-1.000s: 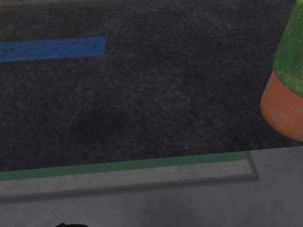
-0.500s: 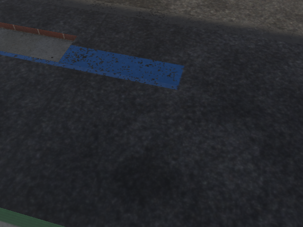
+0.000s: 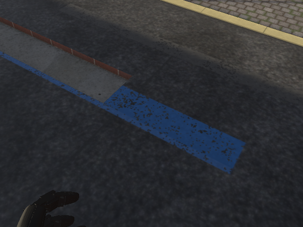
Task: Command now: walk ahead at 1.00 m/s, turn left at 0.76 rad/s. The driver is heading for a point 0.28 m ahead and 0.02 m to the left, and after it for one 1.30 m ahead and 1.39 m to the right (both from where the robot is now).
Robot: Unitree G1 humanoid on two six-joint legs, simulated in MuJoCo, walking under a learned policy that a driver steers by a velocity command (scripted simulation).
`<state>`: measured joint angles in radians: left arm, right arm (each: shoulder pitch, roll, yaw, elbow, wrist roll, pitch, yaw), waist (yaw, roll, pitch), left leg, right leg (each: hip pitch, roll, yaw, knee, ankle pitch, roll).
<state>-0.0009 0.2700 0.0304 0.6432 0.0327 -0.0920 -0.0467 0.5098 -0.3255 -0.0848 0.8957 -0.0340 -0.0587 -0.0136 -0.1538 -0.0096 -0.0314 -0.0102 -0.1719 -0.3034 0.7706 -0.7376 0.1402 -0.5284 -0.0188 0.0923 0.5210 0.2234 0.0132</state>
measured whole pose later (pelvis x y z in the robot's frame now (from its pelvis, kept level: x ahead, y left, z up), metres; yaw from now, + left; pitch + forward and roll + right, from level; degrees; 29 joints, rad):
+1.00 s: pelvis +0.84 -0.22 -0.11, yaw -36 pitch +0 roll -1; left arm 0.33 0.33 0.06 0.80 0.02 -0.01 -0.01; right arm 0.17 -0.22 0.01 0.70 -0.06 -0.09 0.00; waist 0.01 0.00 0.05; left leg -0.48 0.10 -0.09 1.36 -0.37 -0.03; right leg -0.30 0.21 -0.02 0.58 -0.27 -0.18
